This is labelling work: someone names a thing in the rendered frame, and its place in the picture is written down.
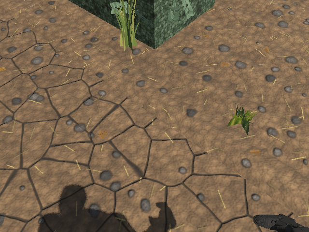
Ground right robot hand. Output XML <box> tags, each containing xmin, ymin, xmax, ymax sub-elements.
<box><xmin>253</xmin><ymin>214</ymin><xmax>309</xmax><ymax>232</ymax></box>

